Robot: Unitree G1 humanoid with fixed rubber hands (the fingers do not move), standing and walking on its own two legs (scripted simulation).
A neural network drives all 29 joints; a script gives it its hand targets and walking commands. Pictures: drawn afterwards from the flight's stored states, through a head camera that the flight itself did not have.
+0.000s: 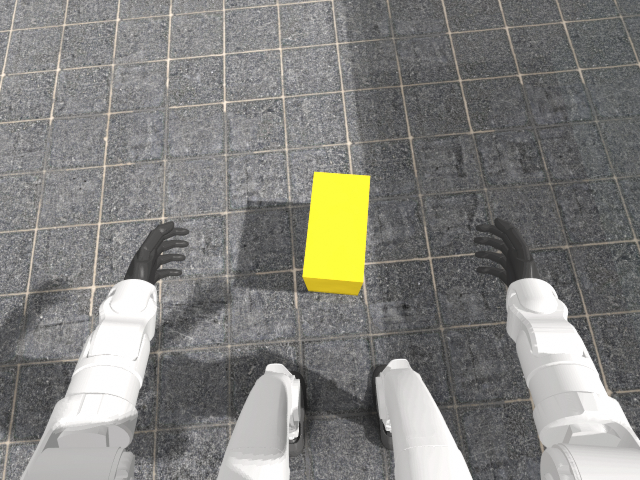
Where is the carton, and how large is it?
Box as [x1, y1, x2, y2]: [302, 172, 369, 295]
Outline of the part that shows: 314,172 302,276 308,290 357,295 363,279 369,176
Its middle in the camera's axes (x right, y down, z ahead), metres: +0.05 +0.00 +1.04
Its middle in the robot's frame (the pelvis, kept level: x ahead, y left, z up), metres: +0.55 -0.01 -0.60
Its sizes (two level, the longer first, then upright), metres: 0.273 0.143 0.218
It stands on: the floor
